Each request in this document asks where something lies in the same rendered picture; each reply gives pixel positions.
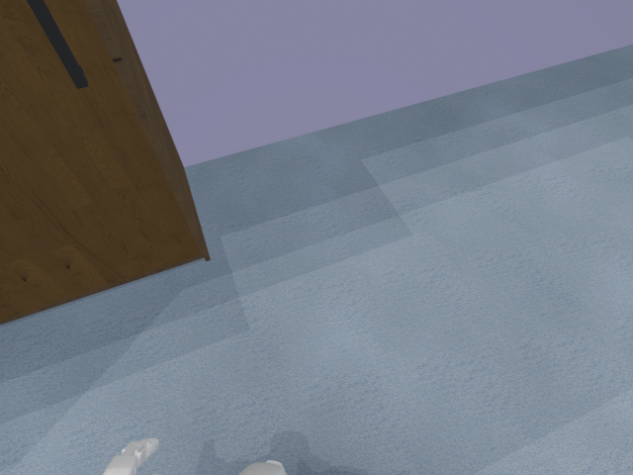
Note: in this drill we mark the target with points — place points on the handle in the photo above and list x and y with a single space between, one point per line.
58 42

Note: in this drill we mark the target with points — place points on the robot left hand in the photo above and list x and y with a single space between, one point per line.
132 457

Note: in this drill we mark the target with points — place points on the wardrobe door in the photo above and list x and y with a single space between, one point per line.
84 201

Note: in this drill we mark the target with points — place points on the robot left shin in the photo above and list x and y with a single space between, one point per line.
275 462

